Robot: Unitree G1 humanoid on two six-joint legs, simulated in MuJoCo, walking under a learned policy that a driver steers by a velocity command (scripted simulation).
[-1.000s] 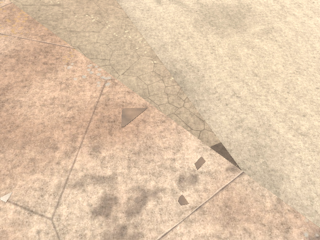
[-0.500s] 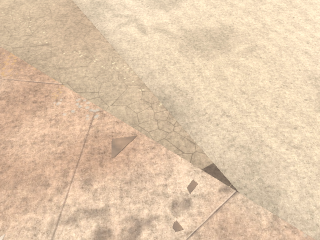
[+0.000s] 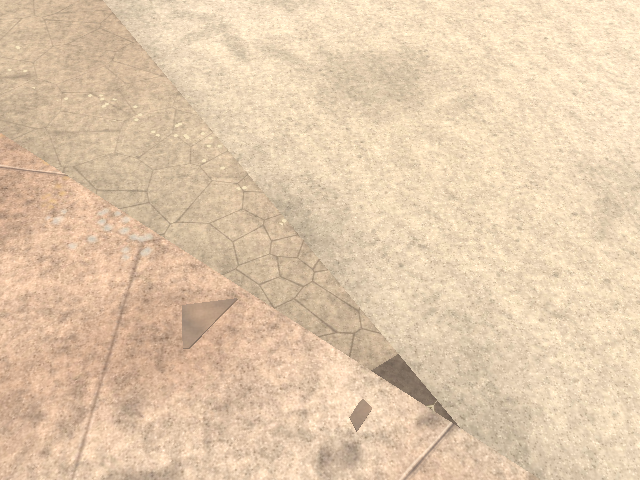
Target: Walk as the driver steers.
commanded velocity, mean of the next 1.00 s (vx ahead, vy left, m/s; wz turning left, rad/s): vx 0.49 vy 0.00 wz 0.00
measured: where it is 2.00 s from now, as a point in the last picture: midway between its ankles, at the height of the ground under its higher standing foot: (266, 268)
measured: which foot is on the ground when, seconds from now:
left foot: down 0.00-0.20, up 0.22-0.66, down 0.68-1.00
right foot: up 0.00-0.16, down 0.18-0.70, up 0.72-1.00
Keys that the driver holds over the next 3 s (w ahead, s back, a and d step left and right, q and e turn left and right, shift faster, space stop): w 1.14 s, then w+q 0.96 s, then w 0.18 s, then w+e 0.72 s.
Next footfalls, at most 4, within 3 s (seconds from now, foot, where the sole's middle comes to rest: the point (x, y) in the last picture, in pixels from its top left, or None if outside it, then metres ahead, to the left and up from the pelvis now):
0.18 right None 0.30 -0.14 -0.78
0.68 left None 0.49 0.08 -0.78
1.14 right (325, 384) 0.70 -0.07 -0.78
1.74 left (236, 298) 0.94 0.14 -0.78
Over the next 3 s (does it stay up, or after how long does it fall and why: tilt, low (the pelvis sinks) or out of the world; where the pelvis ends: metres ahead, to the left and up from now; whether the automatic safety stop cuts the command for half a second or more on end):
stays up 1.49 0.40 -0.15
